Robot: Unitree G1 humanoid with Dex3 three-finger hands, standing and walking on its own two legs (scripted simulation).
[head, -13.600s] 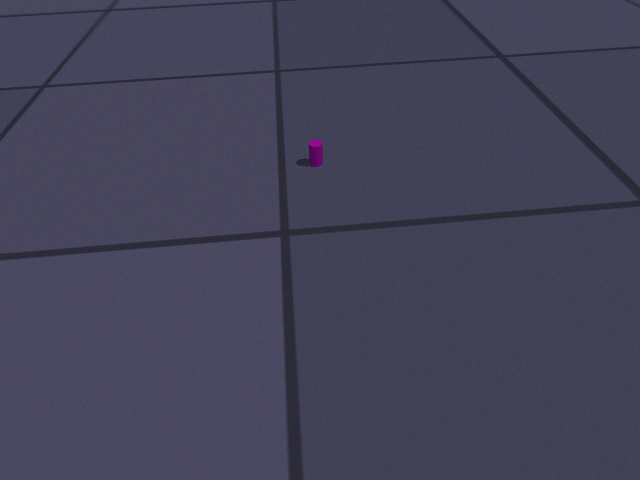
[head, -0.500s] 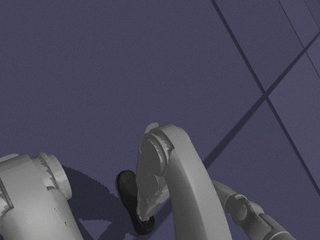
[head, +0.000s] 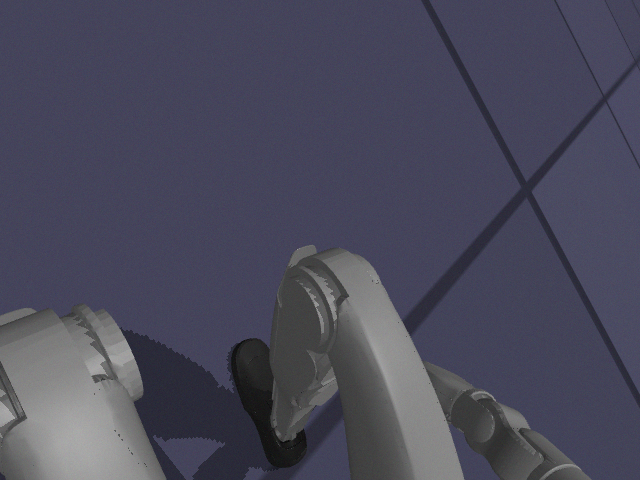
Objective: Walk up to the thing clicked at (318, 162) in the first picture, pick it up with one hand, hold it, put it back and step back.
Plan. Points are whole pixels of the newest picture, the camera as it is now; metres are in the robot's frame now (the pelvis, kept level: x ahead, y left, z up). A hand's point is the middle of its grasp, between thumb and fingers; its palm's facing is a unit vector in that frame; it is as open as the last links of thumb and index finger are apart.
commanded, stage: settle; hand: left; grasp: from the side
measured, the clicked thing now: out of the picture +0.43 +0.30 -0.22
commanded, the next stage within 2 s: lift in 1.84 s
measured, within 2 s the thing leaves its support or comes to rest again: leaves its support in 0.08 s
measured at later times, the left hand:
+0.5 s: hand out of the picture +0.41 +0.32 -0.09, palm faces +0.37 -0.93 -0.02, open 5.5 cm
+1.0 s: hand out of the picture +0.40 +0.32 +0.00, palm faces +0.36 -0.93 -0.07, open 5.7 cm
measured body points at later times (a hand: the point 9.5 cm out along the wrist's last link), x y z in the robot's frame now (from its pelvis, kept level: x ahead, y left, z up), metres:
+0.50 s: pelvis +0.00 -0.01 +0.01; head +0.19 +0.17 +0.38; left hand +0.39 +0.37 -0.09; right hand +0.19 -0.24 -0.03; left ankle +0.08 +0.13 -0.25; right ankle +0.14 -0.12 -0.25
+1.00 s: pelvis +0.02 -0.02 +0.05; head +0.21 +0.10 +0.44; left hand +0.38 +0.37 +0.01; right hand +0.20 -0.25 -0.06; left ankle +0.08 +0.13 -0.25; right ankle +0.14 -0.12 -0.25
